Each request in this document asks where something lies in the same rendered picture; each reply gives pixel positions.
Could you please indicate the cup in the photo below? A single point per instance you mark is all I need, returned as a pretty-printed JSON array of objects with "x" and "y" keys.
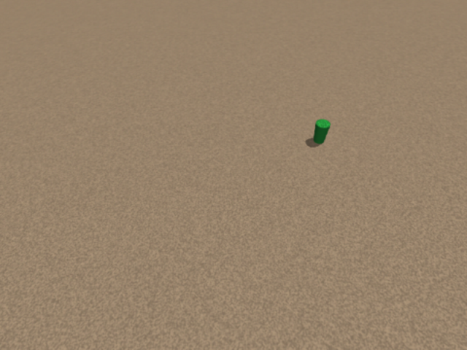
[{"x": 321, "y": 130}]

